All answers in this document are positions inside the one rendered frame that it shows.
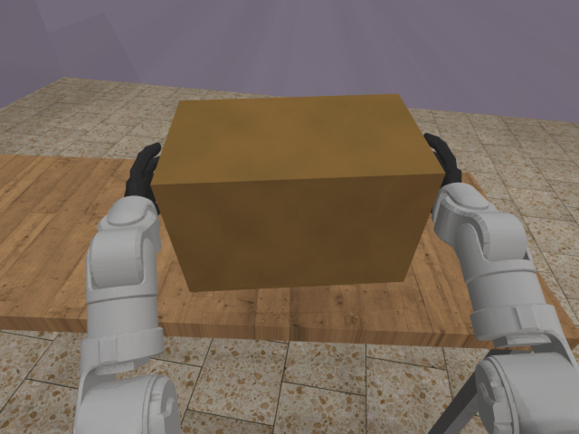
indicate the robot right upper arm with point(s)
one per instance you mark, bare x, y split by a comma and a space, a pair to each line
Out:
528, 394

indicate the robot right hand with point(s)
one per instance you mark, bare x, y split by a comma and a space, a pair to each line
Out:
446, 159

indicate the table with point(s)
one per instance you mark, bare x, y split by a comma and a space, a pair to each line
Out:
50, 207

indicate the carton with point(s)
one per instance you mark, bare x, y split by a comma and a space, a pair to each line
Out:
295, 192

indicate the robot right forearm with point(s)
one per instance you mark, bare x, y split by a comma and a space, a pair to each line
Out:
509, 307

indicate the robot left upper arm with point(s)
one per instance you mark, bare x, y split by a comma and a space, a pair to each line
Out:
138, 405

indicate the robot left hand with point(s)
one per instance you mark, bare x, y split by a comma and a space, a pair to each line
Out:
141, 174

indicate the robot left forearm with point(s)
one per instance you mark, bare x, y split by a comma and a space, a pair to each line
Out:
121, 290

